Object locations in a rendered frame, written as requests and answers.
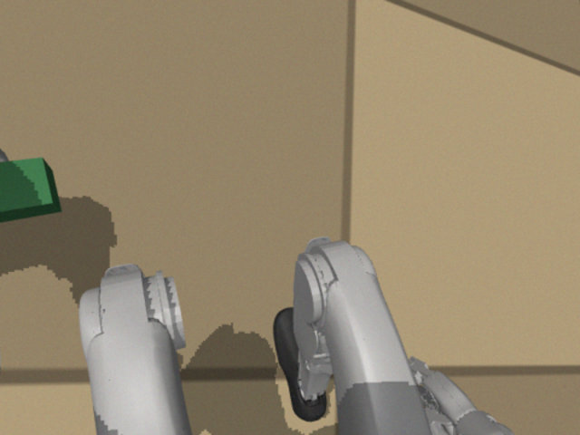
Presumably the carton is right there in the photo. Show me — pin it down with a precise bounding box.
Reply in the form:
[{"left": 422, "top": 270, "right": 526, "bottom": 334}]
[{"left": 0, "top": 158, "right": 62, "bottom": 223}]

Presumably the right robot foot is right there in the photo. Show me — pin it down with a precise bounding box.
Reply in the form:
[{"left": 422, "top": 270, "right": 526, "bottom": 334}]
[{"left": 273, "top": 307, "right": 326, "bottom": 421}]

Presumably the right robot arm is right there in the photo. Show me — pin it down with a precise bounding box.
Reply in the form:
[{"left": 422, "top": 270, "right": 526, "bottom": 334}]
[{"left": 456, "top": 411, "right": 515, "bottom": 435}]

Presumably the right robot hand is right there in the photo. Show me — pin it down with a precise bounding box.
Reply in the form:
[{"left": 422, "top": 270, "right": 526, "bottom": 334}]
[{"left": 408, "top": 356, "right": 478, "bottom": 435}]

